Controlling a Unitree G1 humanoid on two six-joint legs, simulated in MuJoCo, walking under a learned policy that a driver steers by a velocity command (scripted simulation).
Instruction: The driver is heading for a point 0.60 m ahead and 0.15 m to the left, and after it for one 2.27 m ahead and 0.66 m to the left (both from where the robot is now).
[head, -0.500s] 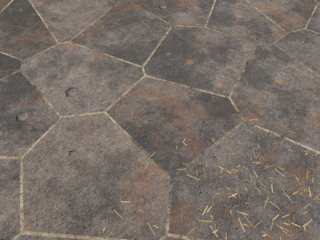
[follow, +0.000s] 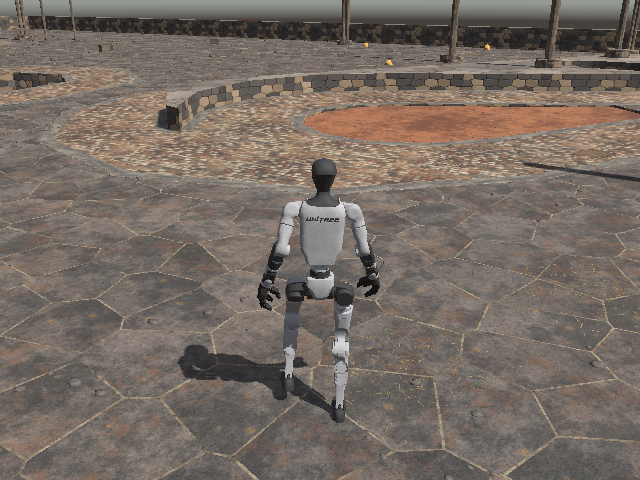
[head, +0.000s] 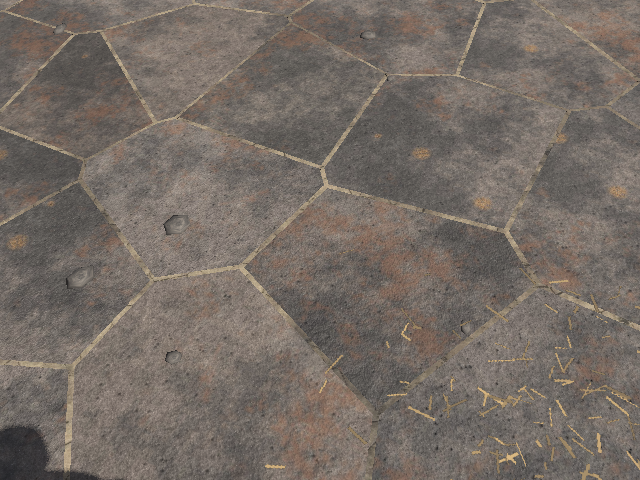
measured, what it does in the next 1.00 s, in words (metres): walks ahead: left foot, then right foot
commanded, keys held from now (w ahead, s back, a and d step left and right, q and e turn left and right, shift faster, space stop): w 0.20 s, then no key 0.46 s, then q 0.34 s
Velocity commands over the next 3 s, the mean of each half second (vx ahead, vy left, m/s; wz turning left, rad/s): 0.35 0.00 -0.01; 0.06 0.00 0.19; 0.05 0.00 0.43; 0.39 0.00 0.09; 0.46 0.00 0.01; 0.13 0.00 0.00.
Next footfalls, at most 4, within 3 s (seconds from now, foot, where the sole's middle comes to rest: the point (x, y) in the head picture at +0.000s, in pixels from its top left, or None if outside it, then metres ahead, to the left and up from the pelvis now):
0.24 left None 0.33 0.15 -0.79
0.66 right None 0.38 -0.09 -0.79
1.64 right None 0.45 -0.02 -0.79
2.06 left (210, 410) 0.65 0.34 -0.79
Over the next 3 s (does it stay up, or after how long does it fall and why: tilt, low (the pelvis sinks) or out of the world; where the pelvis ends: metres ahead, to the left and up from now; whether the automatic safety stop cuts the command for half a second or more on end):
stays up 0.88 0.30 -0.01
